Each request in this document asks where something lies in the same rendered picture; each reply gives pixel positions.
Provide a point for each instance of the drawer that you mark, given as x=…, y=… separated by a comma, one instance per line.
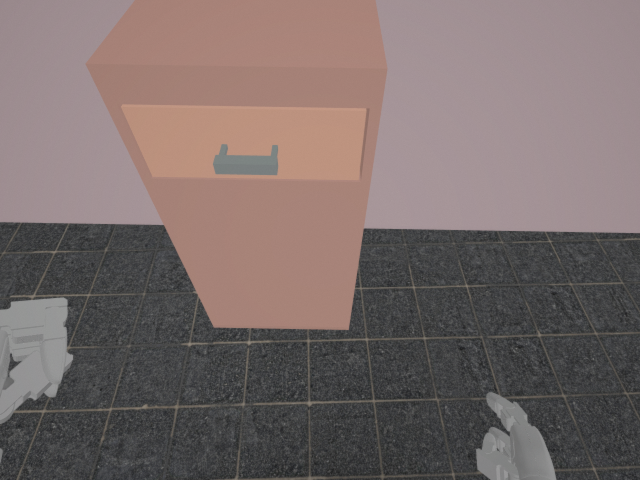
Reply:
x=313, y=143

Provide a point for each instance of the cabinet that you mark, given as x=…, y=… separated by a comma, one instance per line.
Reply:
x=260, y=253

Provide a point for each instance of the handle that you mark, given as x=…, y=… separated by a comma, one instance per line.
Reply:
x=246, y=164

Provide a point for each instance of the robot left hand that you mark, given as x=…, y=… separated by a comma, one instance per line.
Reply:
x=33, y=332

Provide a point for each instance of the robot right hand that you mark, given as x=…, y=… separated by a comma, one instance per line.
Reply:
x=522, y=454

